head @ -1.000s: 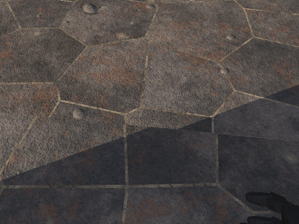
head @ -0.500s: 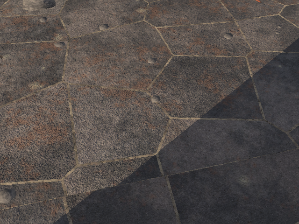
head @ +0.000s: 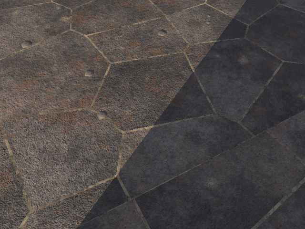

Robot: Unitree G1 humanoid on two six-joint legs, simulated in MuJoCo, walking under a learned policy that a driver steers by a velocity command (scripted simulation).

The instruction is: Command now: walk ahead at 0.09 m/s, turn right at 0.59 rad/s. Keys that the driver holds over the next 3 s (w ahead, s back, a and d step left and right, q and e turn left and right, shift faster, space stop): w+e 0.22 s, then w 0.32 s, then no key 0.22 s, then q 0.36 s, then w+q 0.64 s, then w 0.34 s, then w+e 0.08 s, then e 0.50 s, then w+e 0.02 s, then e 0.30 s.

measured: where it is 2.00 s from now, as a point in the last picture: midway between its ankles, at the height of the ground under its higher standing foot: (157, 172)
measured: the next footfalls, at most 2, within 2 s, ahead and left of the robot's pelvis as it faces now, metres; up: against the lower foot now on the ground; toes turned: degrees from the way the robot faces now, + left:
right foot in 0.58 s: +0.31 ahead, -0.20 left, +0.00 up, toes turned -15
left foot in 1.18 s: +0.46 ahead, +0.04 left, +0.00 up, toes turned +0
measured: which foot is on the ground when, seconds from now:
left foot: down 0.00-0.62, up 0.64-1.00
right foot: down 0.00-0.00, up 0.02-0.56, down 0.58-1.00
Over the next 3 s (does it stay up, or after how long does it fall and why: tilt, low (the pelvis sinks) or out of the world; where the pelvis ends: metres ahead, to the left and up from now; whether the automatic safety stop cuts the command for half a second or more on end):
stays up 1.03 0.11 -0.11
